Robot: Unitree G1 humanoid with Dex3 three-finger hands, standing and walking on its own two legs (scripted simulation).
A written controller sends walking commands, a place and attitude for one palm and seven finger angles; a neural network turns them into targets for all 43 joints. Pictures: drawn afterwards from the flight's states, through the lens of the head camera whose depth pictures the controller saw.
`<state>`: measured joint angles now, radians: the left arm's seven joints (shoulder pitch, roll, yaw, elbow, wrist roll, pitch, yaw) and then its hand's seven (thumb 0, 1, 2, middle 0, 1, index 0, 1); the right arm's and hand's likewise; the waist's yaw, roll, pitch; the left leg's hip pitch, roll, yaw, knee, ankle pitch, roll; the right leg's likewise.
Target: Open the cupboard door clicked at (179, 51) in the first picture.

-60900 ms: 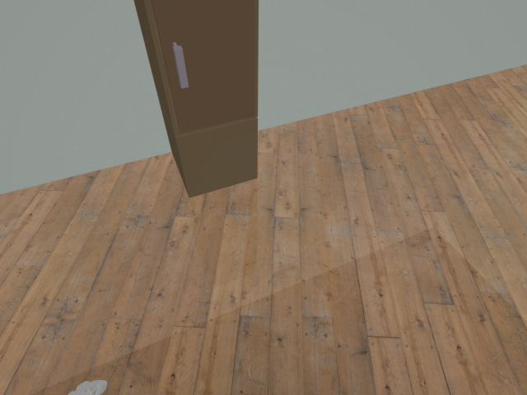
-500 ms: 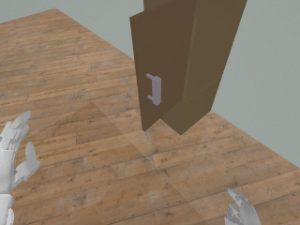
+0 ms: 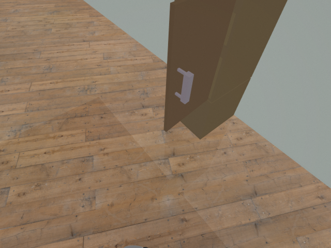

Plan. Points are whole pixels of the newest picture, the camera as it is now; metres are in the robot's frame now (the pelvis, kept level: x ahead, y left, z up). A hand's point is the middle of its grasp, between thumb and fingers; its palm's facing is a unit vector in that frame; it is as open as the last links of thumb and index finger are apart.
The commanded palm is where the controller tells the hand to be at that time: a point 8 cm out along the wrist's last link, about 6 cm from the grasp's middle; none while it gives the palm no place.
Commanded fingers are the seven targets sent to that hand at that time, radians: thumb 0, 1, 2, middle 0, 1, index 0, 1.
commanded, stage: let the arm hang, fingers relaxed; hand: left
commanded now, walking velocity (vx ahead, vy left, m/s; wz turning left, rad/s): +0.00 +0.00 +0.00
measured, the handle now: (182, 85) +0.68 -0.02 -0.05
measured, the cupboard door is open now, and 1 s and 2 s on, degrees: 95 95 95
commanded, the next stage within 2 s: look to check the result in 0.56 s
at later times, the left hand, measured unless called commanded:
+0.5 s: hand out of the picture +0.02 +0.20 -0.17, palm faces -0.01 -0.97 -0.22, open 7.4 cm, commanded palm none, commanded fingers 0.00 0.90 0.90 -0.20 -0.30 -0.20 -0.30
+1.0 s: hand out of the picture +0.04 +0.20 -0.16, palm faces -0.02 -0.96 -0.26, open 7.4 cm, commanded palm none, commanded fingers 0.00 0.90 0.90 -0.20 -0.30 -0.20 -0.30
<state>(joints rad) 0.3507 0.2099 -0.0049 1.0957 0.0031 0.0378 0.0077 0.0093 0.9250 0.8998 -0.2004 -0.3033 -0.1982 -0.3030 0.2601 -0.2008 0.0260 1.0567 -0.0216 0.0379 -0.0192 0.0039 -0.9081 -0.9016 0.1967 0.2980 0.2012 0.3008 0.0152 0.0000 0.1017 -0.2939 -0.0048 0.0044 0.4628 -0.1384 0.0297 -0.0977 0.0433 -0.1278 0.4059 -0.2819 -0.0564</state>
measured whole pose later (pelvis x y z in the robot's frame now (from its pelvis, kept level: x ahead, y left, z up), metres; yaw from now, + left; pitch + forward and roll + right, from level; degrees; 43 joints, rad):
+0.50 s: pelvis +0.00 +0.01 +0.00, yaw -2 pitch -2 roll +0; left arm 0.26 0.19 0.00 1.13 0.01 0.00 0.02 0.00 0.91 0.90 -0.20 -0.30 -0.20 -0.30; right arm 0.23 -0.21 0.00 1.14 -0.02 0.00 -0.02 0.00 -0.91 -0.90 0.20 0.30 0.20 0.30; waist -0.01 0.01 0.03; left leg -0.23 -0.03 0.04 0.36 -0.10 0.04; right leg -0.08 0.01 -0.09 0.39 -0.28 -0.04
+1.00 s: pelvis +0.02 -0.01 +0.01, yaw -2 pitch -2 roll +0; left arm 0.23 0.22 0.00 1.14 0.00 0.00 0.02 0.00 0.91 0.90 -0.20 -0.30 -0.20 -0.30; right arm 0.18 -0.23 0.00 1.14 -0.02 0.00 -0.02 0.00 -0.91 -0.90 0.20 0.30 0.20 0.30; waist 0.00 0.02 0.06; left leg -0.21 -0.01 0.04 0.38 -0.13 0.02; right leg -0.04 0.03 -0.09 0.34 -0.28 -0.05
